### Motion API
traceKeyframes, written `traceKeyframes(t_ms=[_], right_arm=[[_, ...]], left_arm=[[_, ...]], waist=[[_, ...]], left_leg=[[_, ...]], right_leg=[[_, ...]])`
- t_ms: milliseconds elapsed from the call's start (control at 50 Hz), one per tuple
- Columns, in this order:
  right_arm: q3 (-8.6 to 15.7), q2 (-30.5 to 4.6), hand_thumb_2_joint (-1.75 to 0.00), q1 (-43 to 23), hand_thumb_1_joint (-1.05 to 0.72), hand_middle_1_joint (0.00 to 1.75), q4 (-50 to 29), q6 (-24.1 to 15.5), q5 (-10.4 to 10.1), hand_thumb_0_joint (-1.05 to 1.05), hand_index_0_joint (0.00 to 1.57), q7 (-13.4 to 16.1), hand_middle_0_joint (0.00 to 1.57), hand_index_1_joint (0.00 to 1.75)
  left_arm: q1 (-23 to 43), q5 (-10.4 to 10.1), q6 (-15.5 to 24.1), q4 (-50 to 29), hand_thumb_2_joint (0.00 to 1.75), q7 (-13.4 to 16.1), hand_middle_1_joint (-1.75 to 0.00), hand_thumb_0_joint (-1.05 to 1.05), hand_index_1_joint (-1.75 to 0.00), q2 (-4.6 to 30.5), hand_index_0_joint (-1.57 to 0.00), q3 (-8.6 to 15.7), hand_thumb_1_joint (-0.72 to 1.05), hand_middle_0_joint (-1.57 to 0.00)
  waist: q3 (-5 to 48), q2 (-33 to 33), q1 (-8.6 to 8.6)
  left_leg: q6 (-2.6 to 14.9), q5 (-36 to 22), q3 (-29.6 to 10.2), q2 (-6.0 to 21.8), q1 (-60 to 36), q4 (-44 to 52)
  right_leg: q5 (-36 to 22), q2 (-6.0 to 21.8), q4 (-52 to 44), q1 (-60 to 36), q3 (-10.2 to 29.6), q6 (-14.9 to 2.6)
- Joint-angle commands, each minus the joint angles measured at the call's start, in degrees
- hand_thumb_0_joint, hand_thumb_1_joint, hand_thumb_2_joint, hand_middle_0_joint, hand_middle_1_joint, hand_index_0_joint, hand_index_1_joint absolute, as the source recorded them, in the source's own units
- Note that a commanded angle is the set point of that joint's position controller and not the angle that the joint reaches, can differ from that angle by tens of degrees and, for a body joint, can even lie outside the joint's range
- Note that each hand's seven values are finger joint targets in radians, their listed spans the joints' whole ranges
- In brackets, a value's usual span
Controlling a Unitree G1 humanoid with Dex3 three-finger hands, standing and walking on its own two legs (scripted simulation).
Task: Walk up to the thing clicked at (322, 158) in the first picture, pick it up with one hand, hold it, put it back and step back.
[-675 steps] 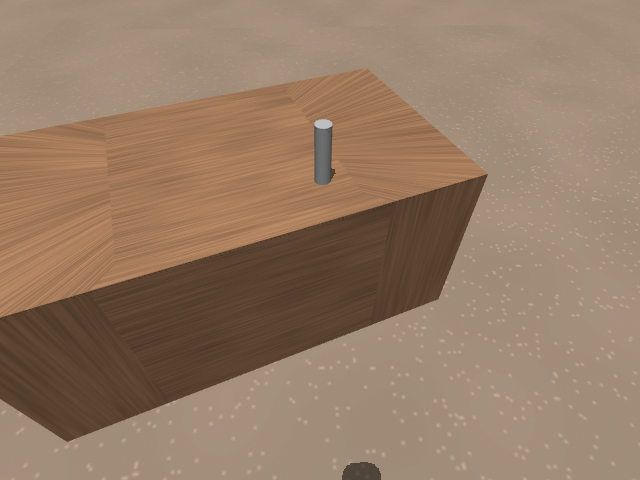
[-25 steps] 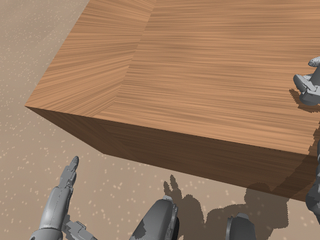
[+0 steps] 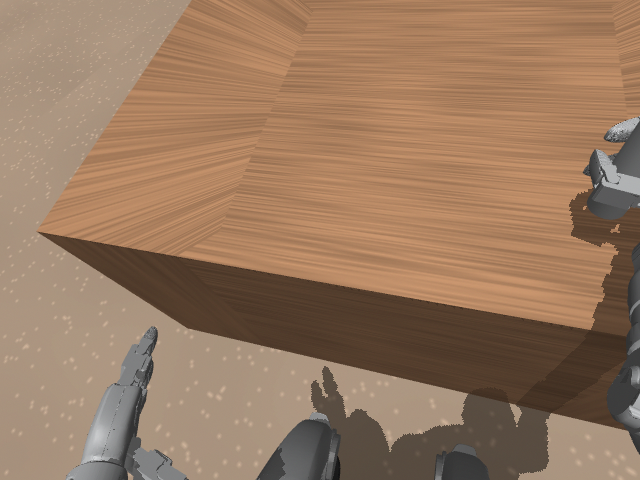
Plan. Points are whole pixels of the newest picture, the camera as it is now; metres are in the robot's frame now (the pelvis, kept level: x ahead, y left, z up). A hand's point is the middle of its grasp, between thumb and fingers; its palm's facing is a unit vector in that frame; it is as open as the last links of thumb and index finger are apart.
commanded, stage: settle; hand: right
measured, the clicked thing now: out of the picture +0.52 -0.24 +0.07
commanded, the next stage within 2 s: lift in 0.44 s
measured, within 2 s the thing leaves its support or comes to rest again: neither
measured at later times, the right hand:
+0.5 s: hand (632, 153) +0.52 -0.23 +0.08, palm faces +0.19 +0.98 +0.01, open 5.6 cm
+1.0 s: hand out of the picture +0.48 -0.21 +0.12, palm faces +0.18 +0.98 -0.01, open 5.6 cm
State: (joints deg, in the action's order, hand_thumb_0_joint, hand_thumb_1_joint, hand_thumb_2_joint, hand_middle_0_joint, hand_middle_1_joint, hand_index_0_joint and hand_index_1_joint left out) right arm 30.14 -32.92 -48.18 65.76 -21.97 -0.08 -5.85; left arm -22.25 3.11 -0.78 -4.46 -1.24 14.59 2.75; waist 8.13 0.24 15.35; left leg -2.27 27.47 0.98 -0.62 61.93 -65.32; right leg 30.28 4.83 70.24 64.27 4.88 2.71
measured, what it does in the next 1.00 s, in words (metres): stands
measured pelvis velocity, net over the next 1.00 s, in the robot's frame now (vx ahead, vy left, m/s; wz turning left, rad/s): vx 0.01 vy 0.00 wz -0.01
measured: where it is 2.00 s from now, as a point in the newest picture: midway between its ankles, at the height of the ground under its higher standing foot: outside the picture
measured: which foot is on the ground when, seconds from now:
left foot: down 0.00-1.00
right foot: down 0.00-1.00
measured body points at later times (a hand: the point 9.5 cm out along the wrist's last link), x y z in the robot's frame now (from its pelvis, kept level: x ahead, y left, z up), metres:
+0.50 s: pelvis +0.00 +0.00 +0.01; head +0.12 -0.04 +0.45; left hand +0.16 +0.26 +0.01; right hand +0.50 -0.28 +0.08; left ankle +0.03 +0.15 -0.63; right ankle +0.02 -0.14 -0.63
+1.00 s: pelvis +0.01 +0.00 +0.04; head +0.10 -0.02 +0.48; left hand +0.16 +0.26 +0.02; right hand +0.47 -0.26 +0.13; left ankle +0.03 +0.15 -0.63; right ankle +0.02 -0.14 -0.63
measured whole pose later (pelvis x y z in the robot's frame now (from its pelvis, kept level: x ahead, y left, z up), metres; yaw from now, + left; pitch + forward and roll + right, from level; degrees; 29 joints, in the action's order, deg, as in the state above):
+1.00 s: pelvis +0.01 +0.00 +0.04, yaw -1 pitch +17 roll +2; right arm 24.2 -22.6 -39.6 53.1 -15.8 -3.7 -4.9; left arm -22.5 1.0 -0.4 6.2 -0.5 13.2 2.9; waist 8.0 0.7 8.8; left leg -2.4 24.6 -0.7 0.4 47.1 -54.7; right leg 26.8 4.1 58.0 48.3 2.4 2.4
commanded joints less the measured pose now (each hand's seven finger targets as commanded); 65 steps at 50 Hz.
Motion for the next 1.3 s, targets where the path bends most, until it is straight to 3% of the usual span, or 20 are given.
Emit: traceKeyframes(t_ms=[0, 80, 140, 200, 280, 360, 420, 480, 580, 740, 800, 880, 920, 1060, 1120, 1160, 1180, 1200, 1220, 1280], right_arm=[[0.4, -13.6, -1.33, -24.5, -0.58, 1.45, -14.9, -3.3, -0.9, 0.0, 1.43, -0.8, 1.42, 1.45], [1.5, -16.2, -1.32, -28.4, -0.61, 1.44, -20.5, -3.4, -1.3, 0.0, 1.44, 0.0, 1.42, 1.45], [-0.7, -11.5, -1.36, -22.7, -0.65, 1.48, -13.3, -2.4, -1.2, 0.0, 1.45, 0.3, 1.44, 1.48], [1.3, -15.8, -1.36, -27.0, -0.65, 1.48, -17.2, -3.3, -0.8, 0.0, 1.46, 0.9, 1.45, 1.48], [-1.8, -9.7, -1.4, -22.9, -0.64, 1.5, -11.3, -2.3, -1.2, 0.0, 1.44, -0.1, 1.42, 1.5], [-0.3, -12.7, -1.41, -22.3, -0.68, 1.51, -11.4, -1.6, -0.8, 0.0, 1.45, -0.5, 1.44, 1.51], [-1.3, -10.5, -1.4, -25.4, -0.67, 1.5, -14.7, -1.4, -1.8, 0.0, 1.44, -0.8, 1.42, 1.5], [-0.1, -12.6, -1.41, -26.3, -0.7, 1.5, -15.5, -1.5, -1.8, 0.0, 1.43, -0.2, 1.42, 1.5], [-1.0, -11.3, -1.38, -23.6, -0.64, 1.5, -14.6, -1.3, -1.8, 0.0, 1.45, -0.3, 1.44, 1.5], [-1.1, -10.4, -1.39, -23.8, -0.65, 1.51, -22.5, -0.9, -2.7, 0.0, 1.47, 1.0, 1.46, 1.51], [-4.3, -3.9, -1.38, -20.3, -0.68, 1.5, -19.5, 0.3, -3.4, 0.0, 1.47, 0.9, 1.46, 1.5], [-4.4, -5.1, -1.38, -17.8, -0.69, 1.5, -25.1, 1.1, -3.7, 0.0, 1.47, 0.8, 1.46, 1.5], [-5.8, -2.2, -1.39, -14.7, -0.67, 1.51, -25.9, 2.2, -4.4, 0.0, 1.48, 0.7, 1.47, 1.51], [-7.3, 1.4, -1.33, -10.9, -0.66, 1.46, -35.8, 5.4, -6.5, 0.0, 1.43, 2.4, 1.43, 1.46], [-10.6, 6.1, -1.32, -7.8, -0.67, 1.45, -37.2, 6.6, -6.5, 0.0, 1.43, 3.2, 1.43, 1.45], [-10.4, 5.9, -1.32, -4.0, -0.66, 1.44, -36.1, 7.6, -6.7, 0.0, 1.42, 3.1, 1.42, 1.44], [-13.1, 10.1, -1.31, -0.3, -0.64, 1.44, -34.8, 8.4, -6.7, 0.0, 1.42, 2.5, 1.42, 1.44], [-9.9, 4.4, -1.34, -4.7, -0.66, 1.46, -43.5, 8.0, -7.0, 0.0, 1.44, 2.7, 1.44, 1.46], [-10.4, 4.4, -1.34, -5.1, -0.63, 1.47, -44.9, 8.5, -7.0, 0.0, 1.44, 2.7, 1.43, 1.47], [-12.8, 10.4, -1.32, 1.8, -0.57, 1.45, -43.1, 10.6, -8.0, 0.0, 1.41, 2.8, 1.4, 1.45]], left_arm=[[-2.6, 0.1, 3.4, -7.7, 0.05, 1.0, -0.06, 0.0, -0.06, 7.8, -0.06, 4.8, -0.54, -0.06], [-0.7, 0.1, 3.5, -8.9, 0.05, 1.5, -0.05, 0.0, -0.06, 10.9, -0.05, 7.5, -0.55, -0.06], [-1.2, -0.2, 2.9, -6.1, 0.05, 1.3, -0.06, 0.0, -0.06, 9.0, -0.05, 5.5, -0.55, -0.05], [0.5, -0.1, 2.8, -7.0, 0.05, 1.5, -0.05, 0.0, -0.06, 9.0, -0.05, 5.3, -0.55, -0.05], [-0.2, -0.4, 3.2, -5.8, 0.05, 1.4, -0.05, 0.0, -0.06, 8.5, -0.05, 5.3, -0.55, -0.06], [-2.6, -0.3, 3.1, -3.8, 0.04, 1.1, -0.05, 0.0, -0.05, 8.0, -0.05, 4.8, -0.54, -0.05], [-1.1, -0.3, 3.5, -4.0, 0.05, 1.2, -0.05, 0.0, -0.06, 9.3, -0.05, 6.9, -0.55, -0.05], [1.7, -0.8, 3.7, -5.7, 0.04, 1.4, -0.05, 0.0, -0.06, 9.1, -0.05, 6.0, -0.55, -0.05], [-0.9, -0.8, 3.8, -5.3, 0.04, 1.4, -0.06, 0.0, -0.05, 8.0, -0.06, 4.7, -0.54, -0.05], [-0.2, -0.9, 4.0, -2.8, 0.04, 1.7, -0.06, 0.0, -0.05, 10.1, -0.05, 7.7, -0.53, -0.05], [-0.7, -1.4, 3.9, -0.5, 0.04, 1.3, -0.06, 0.0, -0.05, 7.0, -0.05, 5.0, -0.54, -0.05], [-0.3, -1.8, 3.8, -0.6, 0.04, 1.5, -0.05, 0.0, -0.05, 7.5, -0.05, 5.3, -0.54, -0.05], [-2.4, -2.1, 3.5, 2.1, 0.04, 1.3, -0.05, 0.0, -0.05, 5.5, -0.05, 3.7, -0.54, -0.05], [1.5, -3.1, 3.6, 2.2, 0.04, 2.6, -0.05, 0.0, -0.05, 9.9, -0.05, 9.6, -0.54, -0.05], [-0.5, -3.3, 3.4, 7.3, 0.05, 2.6, -0.05, 0.0, -0.05, 4.9, -0.05, 4.9, -0.54, -0.05], [-0.2, -3.6, 3.3, 8.7, 0.04, 2.8, -0.05, 0.0, -0.05, 4.6, -0.05, 5.0, -0.54, -0.05], [2.0, -3.7, 3.7, 7.1, 0.04, 2.8, -0.05, 0.0, -0.05, 5.3, -0.05, 5.7, -0.54, -0.05], [0.7, -3.5, 3.5, 7.7, 0.03, 2.9, -0.05, 0.0, -0.05, 6.7, -0.05, 6.8, -0.53, -0.05], [2.0, -3.6, 3.5, 6.6, 0.03, 2.9, -0.05, 0.0, -0.05, 6.2, -0.05, 6.2, -0.53, -0.05], [0.0, -3.9, 3.6, 11.1, 0.04, 2.7, -0.05, 0.0, -0.05, 2.8, -0.05, 3.6, -0.53, -0.04]], waist=[[31.3, 15.2, -1.38], [36.2, 15.2, -1.39], [29.1, 12.3, -1.23], [29.7, 12.6, -1.43], [27.9, 10.1, -0.6], [28.8, 11.7, -2.2], [29.5, 12.3, -0.83], [28.8, 11.2, -2.53], [30.0, 11.4, -2.49], [29.9, 10.9, -4.58], [25.6, 8.5, -5.05], [28.5, 9.2, -7.35], [26.2, 9.0, -8.3], [23.9, 2.6, -8.5], [16.6, 2.4, -10.14], [13.7, 1.3, -10.66], [14.7, -0.2, -10.26], [17.5, 2.1, -11.09], [19.9, 4.2, -11.48], [15.5, 1.8, -12.18]], left_leg=[[2.84, -20.6, 1.6, -1.9, -15.0, 6.6], [2.86, -23.2, 1.8, -2.0, -17.2, 7.1], [2.96, -21.4, 2.1, -2.2, -16.0, 8.5], [2.91, -21.1, 1.5, -2.0, -17.4, 9.0], [2.58, -21.4, 1.3, -1.9, -18.3, 9.9], [2.66, -22.7, 1.5, -1.9, -17.2, 9.4], [2.79, -22.6, 1.7, -1.8, -16.6, 9.5], [3.09, -19.5, 1.8, -1.9, -17.6, 10.4], [2.91, -20.0, 1.9, -1.9, -18.9, 11.4], [2.81, -23.0, 1.4, -1.6, -22.5, 12.8], [2.66, -22.1, 1.3, -1.7, -22.8, 14.4], [2.64, -22.1, 1.1, -1.4, -26.7, 15.5], [2.62, -22.7, 1.2, -1.5, -27.3, 16.1], [1.5, -26.5, 0.9, -0.7, -32.4, 19.5], [1.95, -23.2, 1.2, -0.5, -32.0, 21.1], [1.86, -21.4, 1.0, -0.1, -32.8, 22.4], [1.74, -21.7, 1.2, -0.2, -33.0, 22.3], [1.8, -22.4, 1.1, -0.1, -34.1, 22.5], [1.89, -24.2, 1.0, 0.0, -35.3, 22.5], [1.39, -25.6, 1.0, 0.4, -37.0, 23.5]], right_leg=[[-22.4, -2.9, -8.4, -23.4, -3.1, -2.88], [-26.5, -2.9, -8.3, -27.7, -2.9, -2.79], [-24.5, -3.0, -9.7, -25.0, -3.0, -2.81], [-22.8, -3.0, -10.3, -24.4, -3.2, -2.91], [-20.9, -3.1, -10.8, -23.7, -3.5, -3.36], [-25.4, -3.1, -10.9, -26.4, -3.5, -2.9], [-25.9, -2.8, -11.2, -28.2, -3.1, -2.83], [-22.2, -2.9, -12.9, -27.1, -3.0, -2.68], [-22.8, -2.9, -13.9, -29.6, -3.3, -2.58], [-25.4, -3.4, -15.1, -31.6, -4.1, -2.75], [-23.5, -3.6, -16.4, -30.7, -4.4, -3.05], [-23.8, -3.6, -18.5, -33.5, -4.8, -2.63], [-25.3, -3.9, -19.3, -34.2, -5.0, -2.47], [-26.0, -4.0, -21.8, -37.3, -5.7, -3.5], [-23.5, -4.1, -24.4, -36.7, -6.0, -3.26], [-21.7, -4.3, -25.8, -35.6, -6.2, -3.35], [-22.4, -4.0, -26.4, -36.8, -6.0, -3.28], [-23.4, -4.0, -26.5, -39.0, -6.1, -3.01], [-25.5, -4.0, -26.8, -41.2, -6.2, -2.73], [-26.1, -4.5, -27.5, -40.8, -6.7, -2.9]])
